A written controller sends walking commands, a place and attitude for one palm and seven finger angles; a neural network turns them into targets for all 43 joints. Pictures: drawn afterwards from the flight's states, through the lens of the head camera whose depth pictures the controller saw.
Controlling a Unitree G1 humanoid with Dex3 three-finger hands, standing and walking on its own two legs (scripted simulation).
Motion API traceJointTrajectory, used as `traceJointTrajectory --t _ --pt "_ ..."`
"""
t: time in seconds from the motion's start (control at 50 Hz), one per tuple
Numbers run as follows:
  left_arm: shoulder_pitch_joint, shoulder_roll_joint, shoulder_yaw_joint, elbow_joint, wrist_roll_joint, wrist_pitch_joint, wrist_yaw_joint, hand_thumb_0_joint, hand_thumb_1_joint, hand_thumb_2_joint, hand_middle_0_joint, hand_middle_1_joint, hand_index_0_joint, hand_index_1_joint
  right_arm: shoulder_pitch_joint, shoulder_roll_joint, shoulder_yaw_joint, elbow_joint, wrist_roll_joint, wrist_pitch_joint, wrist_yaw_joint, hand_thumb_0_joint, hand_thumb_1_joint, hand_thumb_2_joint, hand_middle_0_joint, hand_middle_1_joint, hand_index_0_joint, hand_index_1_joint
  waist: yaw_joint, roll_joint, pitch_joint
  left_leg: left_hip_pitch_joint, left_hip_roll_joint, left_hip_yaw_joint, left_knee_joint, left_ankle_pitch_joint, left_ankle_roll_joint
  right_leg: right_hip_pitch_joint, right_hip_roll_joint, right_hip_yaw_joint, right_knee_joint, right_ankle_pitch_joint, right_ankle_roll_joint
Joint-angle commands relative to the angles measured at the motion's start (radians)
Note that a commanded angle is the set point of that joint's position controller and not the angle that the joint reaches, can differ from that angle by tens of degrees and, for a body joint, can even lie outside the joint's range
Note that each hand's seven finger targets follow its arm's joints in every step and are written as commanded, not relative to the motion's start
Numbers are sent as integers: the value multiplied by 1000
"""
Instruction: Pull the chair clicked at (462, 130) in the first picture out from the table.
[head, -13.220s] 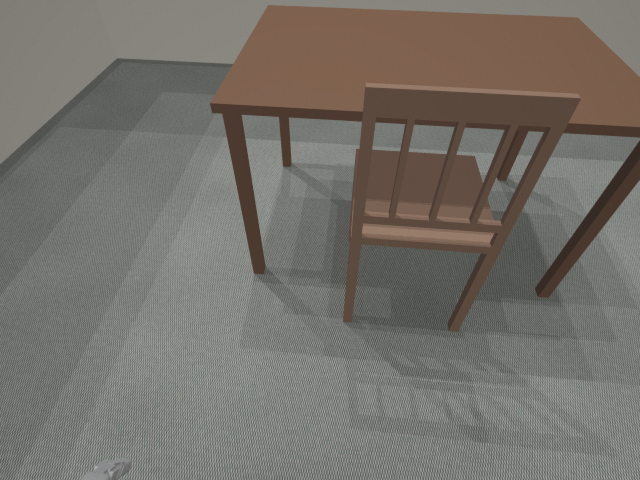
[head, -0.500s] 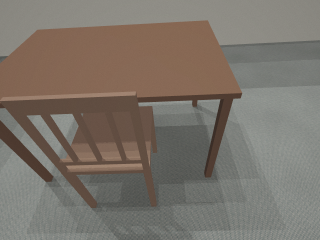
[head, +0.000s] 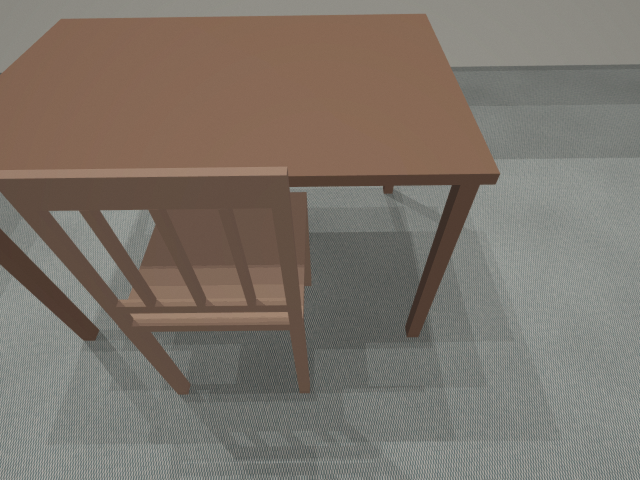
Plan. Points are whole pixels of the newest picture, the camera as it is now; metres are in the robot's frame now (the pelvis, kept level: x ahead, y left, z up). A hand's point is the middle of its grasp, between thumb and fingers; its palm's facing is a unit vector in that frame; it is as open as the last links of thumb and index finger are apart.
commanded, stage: look again from close up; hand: left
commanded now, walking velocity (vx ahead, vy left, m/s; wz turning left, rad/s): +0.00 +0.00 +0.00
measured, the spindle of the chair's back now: (182, 261) +0.48 +0.27 -0.08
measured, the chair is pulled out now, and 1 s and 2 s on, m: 0.00 0.00 0.00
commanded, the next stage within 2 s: shuffle to correct the standing spot in 1.54 s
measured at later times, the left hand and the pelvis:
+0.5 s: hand out of the picture +0.04 +0.27 -0.17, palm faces -0.03 -0.96 -0.26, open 7.4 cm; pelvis +0.00 +0.07 +0.00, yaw -2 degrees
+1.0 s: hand out of the picture -0.04 +0.22 -0.17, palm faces -0.03 -0.98 -0.19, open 7.4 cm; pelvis -0.02 +0.05 +0.01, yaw -2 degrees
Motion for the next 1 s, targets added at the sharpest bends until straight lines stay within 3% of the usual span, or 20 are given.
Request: traceJointTrajectory --t 0.0,0.04,0.06,0.1,0.16,0.24,0.28,0.4,0.46,0.56,0.64,0.98 --pt "-1 154 40 -82 -1 -13 26 0 900 900 -200 -300 -200 -300 17 -60 -17 -86 7 -35 -7 0 -900 -900 200 300 200 300 -5 -182 -57 39 -10 34 29 62 30 -69 -208 173 -128 190 -54" --pt "13 150 38 -90 -3 -7 27 0 900 900 -200 -300 -200 -300 19 -87 -16 -85 13 -46 -10 0 -900 -900 200 300 200 300 3 -83 -48 74 20 3 -44 247 41 -47 -144 106 -31 304 -18" --pt "40 139 31 -90 -2 -5 27 0 900 900 -200 -300 -200 -300 7 -100 -13 -81 12 -50 -10 0 -900 -900 200 300 200 300 23 -18 -63 104 39 -5 -40 384 46 -33 -127 91 -2 331 -5" --pt "50 156 36 -89 -3 2 29 0 900 900 -200 -300 -200 -300 -16 -131 -20 -89 17 -47 -15 0 -900 -900 200 300 200 300 26 58 -25 108 61 -35 -61 482 60 -53 -111 72 3 234 12" --pt "57 154 28 -99 0 11 28 0 900 900 -200 -300 -200 -300 -42 -158 -21 -100 14 -48 -15 0 -900 -900 200 300 200 300 36 50 -44 130 83 -66 -93 536 82 -32 -94 61 8 158 25" --pt "20 192 35 -111 -1 15 22 0 900 900 -200 -300 -200 -300 -107 -197 -28 -126 14 -45 -12 0 -900 -900 200 300 200 300 32 -2 -34 124 64 -61 -130 391 80 -35 -106 69 -12 145 34" --pt "19 182 28 -119 0 21 20 0 900 900 -200 -300 -200 -300 -119 -187 -21 -128 13 -42 -6 0 -900 -900 200 300 200 300 32 -12 -35 121 60 -61 -154 339 80 -28 -107 70 -17 126 40" --pt "9 198 22 -118 3 26 11 0 900 900 -200 -300 -200 -300 -160 -204 -17 -133 13 -35 4 0 -900 -900 200 300 200 300 31 -10 -21 108 54 -78 -241 101 72 -36 -118 75 -49 79 48" --pt "13 203 20 -112 4 23 9 0 900 900 -200 -300 -200 -300 -156 -204 -16 -125 17 -35 7 0 -900 -900 200 300 200 300 29 -23 -41 126 50 -72 -249 98 68 -23 -125 79 -66 96 48" --pt "31 197 14 -89 3 22 10 0 900 900 -200 -300 -200 -300 -144 -196 -10 -98 20 -30 11 0 -900 -900 200 300 200 300 26 -51 -17 118 42 -66 -266 36 62 -28 -134 84 -91 85 51" --pt "55 182 11 -62 2 19 12 0 900 900 -200 -300 -200 -300 -130 -186 -9 -73 22 -26 12 0 -900 -900 200 300 200 300 25 -29 -2 104 34 -67 -289 -40 56 -31 -138 90 -106 70 49" --pt "102 133 8 -1 0 9 18 0 900 900 -200 -300 -200 -300 -57 -128 -3 4 25 -14 11 0 -900 -900 200 300 200 300 17 -66 57 82 13 -35 -264 -91 39 -96 -138 124 -155 -22 36"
